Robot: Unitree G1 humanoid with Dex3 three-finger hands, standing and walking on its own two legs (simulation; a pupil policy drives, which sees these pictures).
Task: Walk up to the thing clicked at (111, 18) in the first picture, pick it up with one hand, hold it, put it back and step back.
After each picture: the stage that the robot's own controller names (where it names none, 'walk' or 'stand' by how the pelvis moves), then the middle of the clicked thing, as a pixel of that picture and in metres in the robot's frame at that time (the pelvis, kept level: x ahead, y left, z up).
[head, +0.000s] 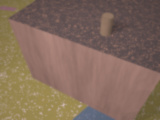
stand; (106, 24) +0.78 -0.13 -0.03
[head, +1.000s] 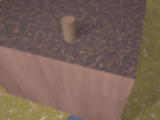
walk; (69, 29) +0.67 +0.10 +0.00
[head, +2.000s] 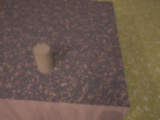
stand; (43, 58) +0.48 +0.17 -0.01
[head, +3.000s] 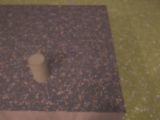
stand; (39, 68) +0.46 +0.19 -0.03
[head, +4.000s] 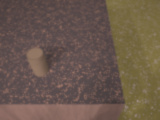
stand; (38, 62) +0.48 +0.20 -0.03
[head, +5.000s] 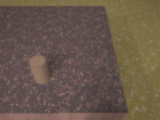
stand; (40, 70) +0.45 +0.18 -0.03
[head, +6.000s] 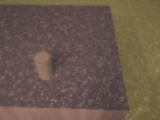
stand; (44, 66) +0.48 +0.17 -0.03
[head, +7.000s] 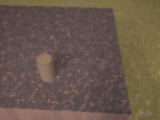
stand; (46, 68) +0.47 +0.16 -0.03
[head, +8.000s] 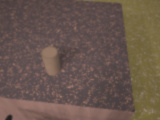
rise first; (51, 61) +0.49 +0.15 -0.03
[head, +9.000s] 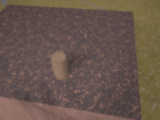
go down; (60, 66) +0.48 +0.14 -0.03
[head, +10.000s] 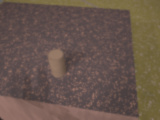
go down; (57, 63) +0.49 +0.13 -0.02
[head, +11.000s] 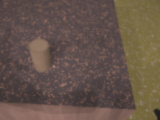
go down; (40, 56) +0.47 +0.13 +0.02
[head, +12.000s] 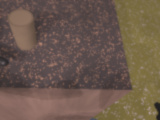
close in; (24, 31) +0.50 +0.14 +0.05
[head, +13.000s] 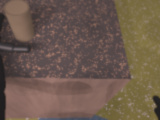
close; (21, 22) +0.53 +0.14 +0.08
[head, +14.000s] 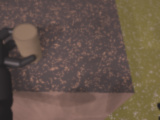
lift; (29, 44) +0.46 +0.13 +0.06
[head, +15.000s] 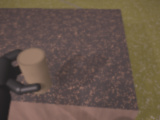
lift; (36, 71) +0.31 +0.13 +0.17
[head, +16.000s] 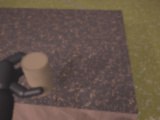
hold; (38, 75) +0.31 +0.13 +0.16
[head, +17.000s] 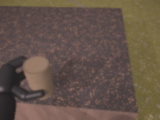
hold; (40, 78) +0.31 +0.13 +0.14
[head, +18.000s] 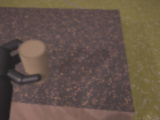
crouch; (36, 62) +0.34 +0.13 +0.17
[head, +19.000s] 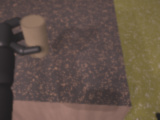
crouch; (36, 37) +0.44 +0.13 +0.16
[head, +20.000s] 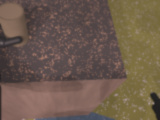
lower; (14, 26) +0.51 +0.13 +0.08
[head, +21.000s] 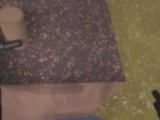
lower; (15, 29) +0.50 +0.13 +0.07
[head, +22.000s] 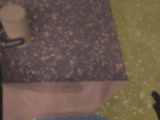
lower; (17, 27) +0.50 +0.13 +0.08
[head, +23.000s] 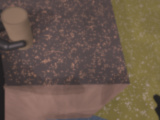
lower; (19, 30) +0.49 +0.13 +0.07
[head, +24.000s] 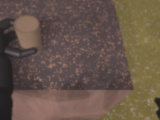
draw back; (29, 37) +0.48 +0.12 +0.07
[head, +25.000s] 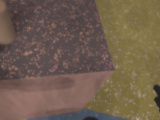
rise; out of the picture +0.51 +0.14 +0.09
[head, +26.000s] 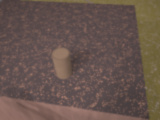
sink last; (62, 63) +0.45 +0.11 +0.03
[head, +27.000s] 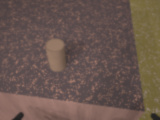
stand; (56, 55) +0.46 +0.11 +0.04
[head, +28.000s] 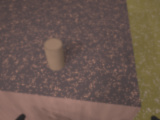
stand; (55, 55) +0.47 +0.12 +0.04
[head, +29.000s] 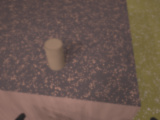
stand; (55, 54) +0.48 +0.12 +0.04
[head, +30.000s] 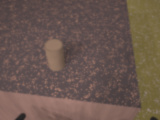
stand; (55, 55) +0.47 +0.12 +0.03
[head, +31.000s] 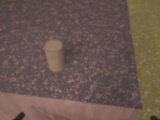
stand; (55, 56) +0.47 +0.12 +0.04
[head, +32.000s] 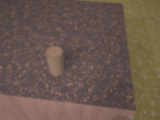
stand; (55, 61) +0.47 +0.12 -0.01
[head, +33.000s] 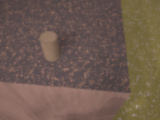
walk; (50, 46) +0.51 +0.14 -0.01
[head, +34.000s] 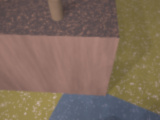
walk; (55, 8) +0.78 +0.15 +0.00
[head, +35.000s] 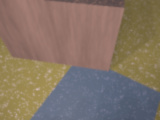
stand; out of the picture +1.08 +0.07 -0.01
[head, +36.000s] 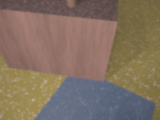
stand; out of the picture +1.07 +0.08 -0.03
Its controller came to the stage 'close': yes
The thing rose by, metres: 0.19
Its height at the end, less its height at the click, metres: +0.00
